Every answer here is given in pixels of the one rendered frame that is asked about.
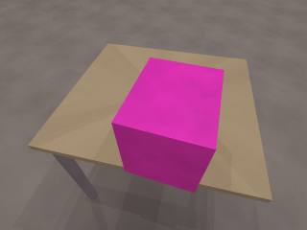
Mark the carton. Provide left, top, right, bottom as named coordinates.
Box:
left=111, top=57, right=224, bottom=193

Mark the table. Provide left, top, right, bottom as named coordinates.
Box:
left=28, top=43, right=272, bottom=203

